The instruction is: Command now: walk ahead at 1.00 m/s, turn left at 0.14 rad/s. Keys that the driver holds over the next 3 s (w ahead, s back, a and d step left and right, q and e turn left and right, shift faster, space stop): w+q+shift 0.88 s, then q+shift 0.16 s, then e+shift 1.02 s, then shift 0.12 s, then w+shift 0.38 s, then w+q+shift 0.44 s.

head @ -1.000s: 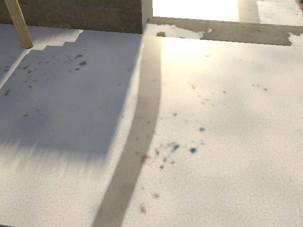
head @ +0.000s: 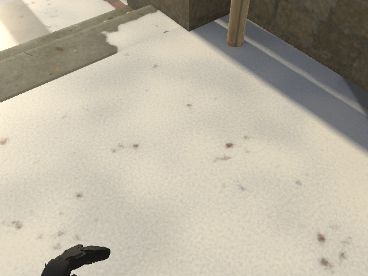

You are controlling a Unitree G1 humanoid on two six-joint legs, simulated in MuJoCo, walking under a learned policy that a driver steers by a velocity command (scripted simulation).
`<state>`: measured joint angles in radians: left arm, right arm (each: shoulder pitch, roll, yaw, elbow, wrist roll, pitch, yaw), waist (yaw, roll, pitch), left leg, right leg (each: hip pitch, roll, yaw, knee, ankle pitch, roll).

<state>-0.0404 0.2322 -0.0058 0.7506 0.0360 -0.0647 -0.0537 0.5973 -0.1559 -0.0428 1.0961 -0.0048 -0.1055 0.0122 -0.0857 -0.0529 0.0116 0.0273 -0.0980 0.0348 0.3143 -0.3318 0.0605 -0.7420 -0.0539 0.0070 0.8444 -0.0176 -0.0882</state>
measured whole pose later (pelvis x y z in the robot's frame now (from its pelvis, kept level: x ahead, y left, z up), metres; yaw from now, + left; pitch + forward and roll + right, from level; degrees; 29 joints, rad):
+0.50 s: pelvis +0.45 +0.05 -0.01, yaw +20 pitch +1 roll -2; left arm 0.49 0.26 0.04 1.00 0.01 -0.12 0.02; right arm 0.00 -0.30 -0.05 0.71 -0.02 -0.01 0.08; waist 0.05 0.02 0.05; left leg -0.75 0.05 0.15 0.78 0.04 0.15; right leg 0.25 0.03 -0.31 0.19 -0.43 0.02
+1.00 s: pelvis +0.88 +0.24 -0.02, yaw +49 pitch +2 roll +0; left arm -0.03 0.27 -0.02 0.57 0.05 -0.10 0.01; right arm 0.44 -0.36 -0.10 0.81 0.01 -0.05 0.00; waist -0.13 0.00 0.06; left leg 0.00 -0.18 -0.27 0.71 -0.52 0.12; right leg -0.54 -0.04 0.06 0.51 0.01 0.02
